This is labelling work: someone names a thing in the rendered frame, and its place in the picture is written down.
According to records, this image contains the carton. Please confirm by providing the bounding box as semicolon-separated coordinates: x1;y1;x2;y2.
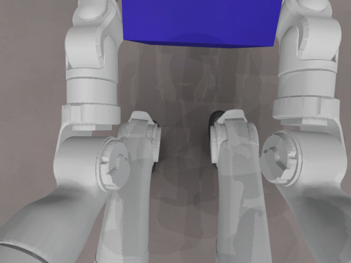
122;0;282;48

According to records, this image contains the robot right forearm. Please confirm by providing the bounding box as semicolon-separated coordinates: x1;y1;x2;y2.
272;0;347;155

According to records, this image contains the robot left forearm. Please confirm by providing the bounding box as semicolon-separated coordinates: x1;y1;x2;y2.
53;0;123;170

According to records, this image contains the right robot thigh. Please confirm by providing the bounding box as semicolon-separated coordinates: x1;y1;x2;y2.
210;118;272;263

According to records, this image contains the left robot upper arm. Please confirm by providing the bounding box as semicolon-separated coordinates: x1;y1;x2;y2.
0;136;131;263

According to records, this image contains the right robot upper arm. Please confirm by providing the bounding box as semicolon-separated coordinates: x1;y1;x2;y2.
259;130;351;263

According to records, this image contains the right robot shin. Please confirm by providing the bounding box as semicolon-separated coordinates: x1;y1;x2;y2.
217;110;259;150

